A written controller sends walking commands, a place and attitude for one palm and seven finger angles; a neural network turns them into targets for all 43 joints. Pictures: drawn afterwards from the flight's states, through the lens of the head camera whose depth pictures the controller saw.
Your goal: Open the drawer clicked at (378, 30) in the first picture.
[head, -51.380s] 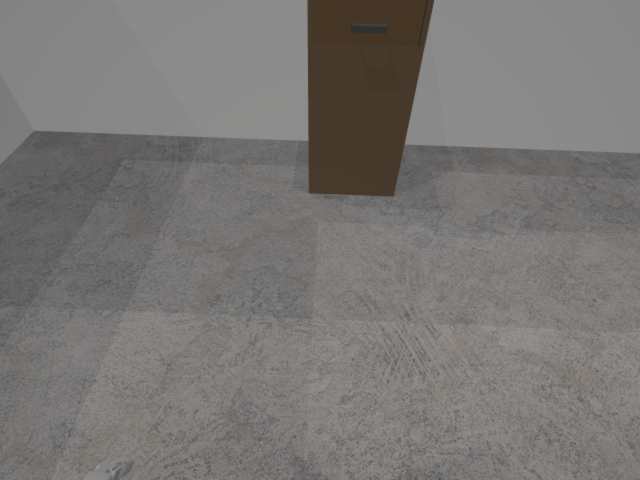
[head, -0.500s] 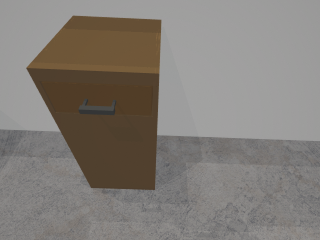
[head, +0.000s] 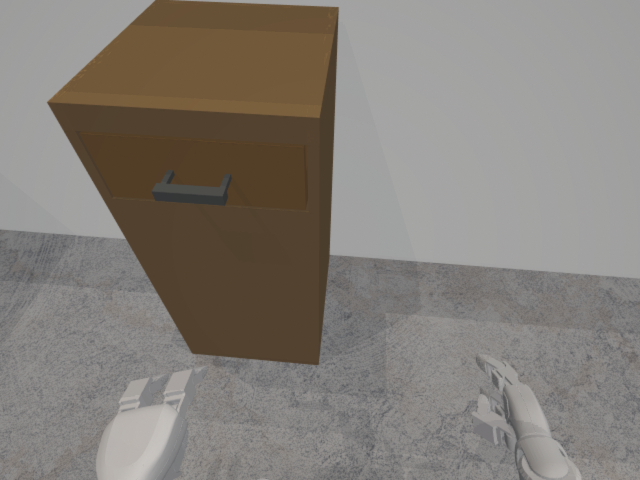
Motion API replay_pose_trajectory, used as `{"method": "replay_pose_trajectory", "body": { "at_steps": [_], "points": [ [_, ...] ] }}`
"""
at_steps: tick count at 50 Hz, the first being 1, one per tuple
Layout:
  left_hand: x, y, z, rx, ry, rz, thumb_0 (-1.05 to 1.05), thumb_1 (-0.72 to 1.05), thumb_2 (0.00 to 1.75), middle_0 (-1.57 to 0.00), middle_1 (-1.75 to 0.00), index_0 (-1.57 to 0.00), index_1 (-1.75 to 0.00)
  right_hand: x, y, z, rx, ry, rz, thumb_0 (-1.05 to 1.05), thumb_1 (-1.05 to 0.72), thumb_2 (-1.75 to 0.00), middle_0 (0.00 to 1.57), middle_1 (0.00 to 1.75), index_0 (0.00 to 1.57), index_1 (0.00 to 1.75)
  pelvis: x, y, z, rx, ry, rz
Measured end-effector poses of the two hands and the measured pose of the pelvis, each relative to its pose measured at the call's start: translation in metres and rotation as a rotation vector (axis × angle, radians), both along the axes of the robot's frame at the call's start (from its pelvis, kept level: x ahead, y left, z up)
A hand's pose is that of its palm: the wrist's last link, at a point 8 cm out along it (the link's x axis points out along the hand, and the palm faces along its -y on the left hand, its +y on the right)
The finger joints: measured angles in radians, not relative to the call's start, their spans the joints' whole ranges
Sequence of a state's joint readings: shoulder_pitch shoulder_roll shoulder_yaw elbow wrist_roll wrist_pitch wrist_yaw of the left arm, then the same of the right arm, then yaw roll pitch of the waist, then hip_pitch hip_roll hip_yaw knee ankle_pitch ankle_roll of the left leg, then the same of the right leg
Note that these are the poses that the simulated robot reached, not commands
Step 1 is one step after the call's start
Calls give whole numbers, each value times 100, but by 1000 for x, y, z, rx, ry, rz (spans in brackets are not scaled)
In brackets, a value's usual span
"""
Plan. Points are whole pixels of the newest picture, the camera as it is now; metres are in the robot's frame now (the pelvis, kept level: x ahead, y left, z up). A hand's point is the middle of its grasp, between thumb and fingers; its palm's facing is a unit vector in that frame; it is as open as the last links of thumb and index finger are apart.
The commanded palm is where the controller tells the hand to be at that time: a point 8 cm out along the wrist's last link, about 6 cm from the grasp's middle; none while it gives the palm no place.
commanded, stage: raise the hand with hooked fingers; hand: left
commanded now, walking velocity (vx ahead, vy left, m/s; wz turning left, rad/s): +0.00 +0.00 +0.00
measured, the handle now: (194, 186) +0.53 +0.30 +0.04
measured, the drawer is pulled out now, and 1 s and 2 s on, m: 0.00 0.00 0.00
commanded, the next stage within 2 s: move the hooked fingers above the handle in 1.46 s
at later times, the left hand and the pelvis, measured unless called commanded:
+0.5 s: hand (145, 341) +0.24 +0.25 +0.05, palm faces +0.00 -0.10 -0.99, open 11.6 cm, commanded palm +0.22 +0.25 +0.12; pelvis +0.03 +0.00 +0.01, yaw +1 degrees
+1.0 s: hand (109, 239) +0.32 +0.29 +0.14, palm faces +0.11 -0.07 -0.99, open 13.8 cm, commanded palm +0.29 +0.28 +0.20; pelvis +0.02 +0.03 +0.03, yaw +3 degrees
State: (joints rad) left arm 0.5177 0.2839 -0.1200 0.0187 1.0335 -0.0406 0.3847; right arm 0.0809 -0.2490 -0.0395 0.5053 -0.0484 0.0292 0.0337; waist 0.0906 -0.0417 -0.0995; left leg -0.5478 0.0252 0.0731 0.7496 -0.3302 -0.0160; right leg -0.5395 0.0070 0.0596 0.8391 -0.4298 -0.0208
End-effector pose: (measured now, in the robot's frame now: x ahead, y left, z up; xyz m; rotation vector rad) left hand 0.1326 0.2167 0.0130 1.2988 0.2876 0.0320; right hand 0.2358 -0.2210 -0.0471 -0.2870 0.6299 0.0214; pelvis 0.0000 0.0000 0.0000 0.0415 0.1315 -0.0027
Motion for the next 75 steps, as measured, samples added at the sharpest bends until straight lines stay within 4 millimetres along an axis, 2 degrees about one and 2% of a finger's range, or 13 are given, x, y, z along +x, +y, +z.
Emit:
{"method": "replay_pose_trajectory", "body": {
  "at_steps": [4, 9, 12, 16, 21, 25, 32, 41, 47, 52, 57, 66, 75],
  "points": [
    [-18, 19, 6, 125, -26, 36, 1, 48, 72, -25, -57, -25, -56, 26, 6, -8, -39, 14, 77, 1, -91, -89, 20, 30, 20, 30, 4, -10, -8, -15, 14, 37],
    [18, 35, 53, 230, -241, 25, 1, 36, 67, -26, -65, -27, -64, 38, 21, -27, 7, 8, 112, 1, -91, -89, 20, 30, 20, 30, 8, -14, -17, -29, 11, 72],
    [52, 34, 75, 242, -311, 17, 1, 29, 64, -26, -69, -27, -68, 31, 28, -38, 66, 43, 91, 1, -91, -89, 20, 30, 20, 30, 11, -14, -16, -26, 10, 72],
    [80, 28, 83, 192, -236, 32, 1, 21, 60, -26, -75, -27, -74, 8, 26, -44, 124, 125, 24, 1, -91, -89, 20, 30, 20, 30, 20, -12, -4, -9, 2, 43],
    [85, 26, 82, 165, -112, -19, 0, 9, 55, -27, -82, -27, -82, -19, 9, -45, 85, 206, -41, 1, -91, -89, 20, 30, 20, 30, 30, -7, 7, -7, -15, 16],
    [88, 32, 92, 170, -150, -63, 0, 0, 51, -28, -88, -28, -88, -29, -8, -46, 11, 252, -73, 1, -91, -89, 20, 30, 20, 30, 32, -1, 10, -17, -22, 26],
    [111, 53, 121, 201, -308, -36, 0, -16, 44, -29, -99, -30, -98, -22, -8, -41, -9, 238, -114, 1, -91, -89, 19, 30, 20, 30, 31, 13, 12, -30, -32, 41],
    [143, 57, 148, 194, -275, -43, 0, -36, 35, -31, -112, -31, -111, 0, 35, -20, 81, 154, -84, 1, -91, -89, 19, 30, 20, 30, 29, 28, 21, -31, -79, 35],
    [153, 68, 171, 208, -267, -53, 0, -45, 32, -31, -118, -32, -117, 2, 58, -11, 103, 152, -38, 1, -91, -89, 20, 30, 20, 30, 25, 31, 26, -34, -108, 41],
    [158, 77, 185, 211, -249, -46, 0, -48, 30, -31, -119, -32, -119, -7, 62, -13, 97, 181, -20, 1, -91, -89, 20, 30, 20, 30, 19, 32, 29, -37, -123, 51],
    [163, 78, 192, 210, -220, -70, 0, -49, 30, -31, -120, -32, -119, -21, 54, -18, 82, 219, -32, 1, -91, -89, 20, 30, 20, 30, 15, 32, 31, -37, -127, 54],
    [153, 63, 179, 177, -191, -157, 0, -49, 30, -31, -120, -32, -120, -45, 29, -24, 50, 270, -73, 1, -91, -89, 20, 30, 20, 30, 13, 28, 33, -36, -124, 48],
    [149, 64, 189, 204, -271, -105, 0, -49, 30, -32, -121, -32, -120, -45, 20, -28, 56, 275, -77, 1, -91, -89, 20, 30, 20, 30, 10, 20, 33, -34, -121, 55]
  ]
}}
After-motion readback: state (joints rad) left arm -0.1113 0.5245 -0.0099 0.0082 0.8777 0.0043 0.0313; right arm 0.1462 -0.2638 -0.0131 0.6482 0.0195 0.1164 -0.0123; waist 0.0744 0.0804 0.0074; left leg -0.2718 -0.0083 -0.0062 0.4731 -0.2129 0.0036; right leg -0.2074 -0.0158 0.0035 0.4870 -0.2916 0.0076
